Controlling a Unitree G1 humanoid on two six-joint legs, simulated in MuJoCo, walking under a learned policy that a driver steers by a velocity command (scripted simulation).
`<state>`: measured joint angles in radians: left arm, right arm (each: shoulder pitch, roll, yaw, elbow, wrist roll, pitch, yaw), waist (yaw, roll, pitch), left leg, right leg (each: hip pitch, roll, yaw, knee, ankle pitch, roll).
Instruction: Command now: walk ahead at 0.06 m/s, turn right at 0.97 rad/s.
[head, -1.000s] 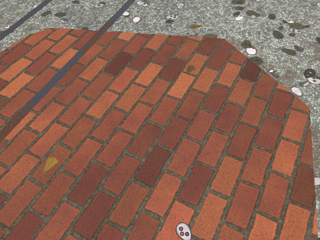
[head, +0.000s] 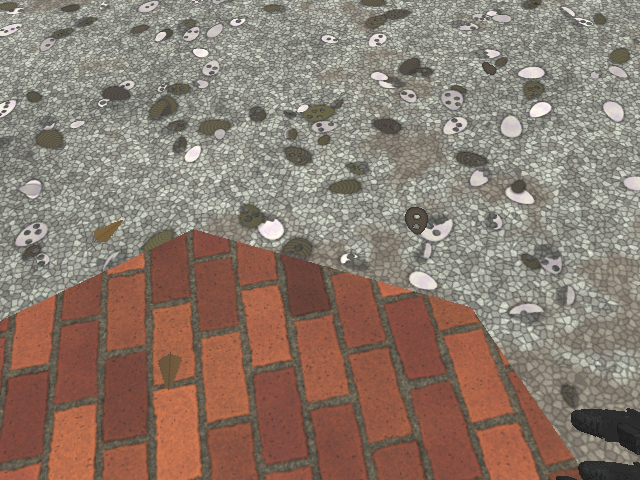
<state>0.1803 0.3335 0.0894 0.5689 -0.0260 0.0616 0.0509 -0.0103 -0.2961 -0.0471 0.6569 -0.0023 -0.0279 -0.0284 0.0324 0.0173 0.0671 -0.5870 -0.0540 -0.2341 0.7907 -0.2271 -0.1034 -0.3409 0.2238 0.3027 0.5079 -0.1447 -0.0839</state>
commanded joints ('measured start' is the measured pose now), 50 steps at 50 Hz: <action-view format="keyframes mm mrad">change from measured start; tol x32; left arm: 1 -8 132 43 -83 5 -5 1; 50 197 131 15 144 20 -121 -32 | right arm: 1 -31 -87 -33 -67 2 -26 5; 50 47 -78 -22 -3 26 -58 83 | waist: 1 2 -169 -170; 7 35 233 -208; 27 11 119 -180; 29 -16 -338 -195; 50 19 -145 41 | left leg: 1 91 -38 35 -117 10 11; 8 491 453 -385 -484 316 375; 27 390 340 280 -353 237 239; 29 -76 139 436 109 -422 45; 39 -254 133 215 158 205 62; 50 -16 119 240 -204 207 118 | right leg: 1 141 -227 280 -70 152 -84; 7 -214 8 -10 479 -563 76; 12 -311 -186 -182 816 -255 170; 27 138 -232 -373 -13 -92 64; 29 471 -550 100 -114 227 -106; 32 309 -560 226 -343 -660 -175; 50 275 -491 -208 -315 70 -84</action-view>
